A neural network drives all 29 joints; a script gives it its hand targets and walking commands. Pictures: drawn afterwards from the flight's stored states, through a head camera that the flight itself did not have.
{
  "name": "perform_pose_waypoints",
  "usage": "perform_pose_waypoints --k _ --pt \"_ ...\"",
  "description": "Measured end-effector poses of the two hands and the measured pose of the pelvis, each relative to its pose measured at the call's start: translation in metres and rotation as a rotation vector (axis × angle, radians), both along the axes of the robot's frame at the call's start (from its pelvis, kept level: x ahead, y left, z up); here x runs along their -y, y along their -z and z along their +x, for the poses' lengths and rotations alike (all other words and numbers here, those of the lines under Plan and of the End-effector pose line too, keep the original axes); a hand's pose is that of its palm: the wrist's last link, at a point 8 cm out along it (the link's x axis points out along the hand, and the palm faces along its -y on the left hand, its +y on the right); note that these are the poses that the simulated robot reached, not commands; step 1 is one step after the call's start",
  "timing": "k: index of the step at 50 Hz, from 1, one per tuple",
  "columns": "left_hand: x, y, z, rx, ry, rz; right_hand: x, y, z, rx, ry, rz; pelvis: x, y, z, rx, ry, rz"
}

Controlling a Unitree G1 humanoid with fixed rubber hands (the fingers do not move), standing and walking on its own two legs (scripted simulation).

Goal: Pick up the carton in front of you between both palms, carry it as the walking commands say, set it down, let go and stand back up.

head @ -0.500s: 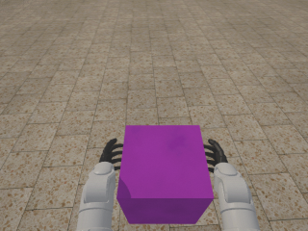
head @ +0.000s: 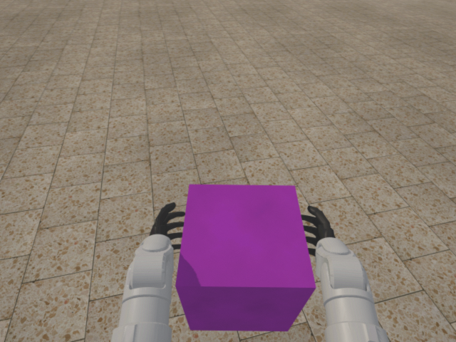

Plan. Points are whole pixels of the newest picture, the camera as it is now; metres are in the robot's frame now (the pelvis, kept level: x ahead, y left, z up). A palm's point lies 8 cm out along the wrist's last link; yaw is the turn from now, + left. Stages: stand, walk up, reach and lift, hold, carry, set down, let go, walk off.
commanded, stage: set down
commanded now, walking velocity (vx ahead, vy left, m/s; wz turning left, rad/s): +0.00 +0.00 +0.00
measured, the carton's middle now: (240, 260) +0.30 +0.00 -0.05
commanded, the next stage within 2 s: none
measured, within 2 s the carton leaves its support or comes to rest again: neither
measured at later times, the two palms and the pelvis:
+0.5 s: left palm (174, 263) +0.33 +0.15 -0.13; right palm (300, 260) +0.35 -0.15 -0.12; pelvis -0.03 +0.00 -0.06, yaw +0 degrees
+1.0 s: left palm (179, 275) +0.38 +0.15 -0.27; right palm (283, 270) +0.40 -0.14 -0.27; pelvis -0.04 -0.02 -0.19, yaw -2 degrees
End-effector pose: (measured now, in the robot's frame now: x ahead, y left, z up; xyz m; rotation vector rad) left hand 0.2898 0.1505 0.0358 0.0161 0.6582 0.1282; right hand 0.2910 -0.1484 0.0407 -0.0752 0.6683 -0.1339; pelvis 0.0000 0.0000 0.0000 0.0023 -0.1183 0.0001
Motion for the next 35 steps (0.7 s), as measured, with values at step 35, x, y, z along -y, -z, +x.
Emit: perform_pose_waypoints --k 35 --pt "0.007 0.229 0.065 0.034 -0.103 -0.038 0.006 0.228 0.086 0.025 -0.022 0.061 0.022 0.116 -0.034 -0.724 0.010 -0.015"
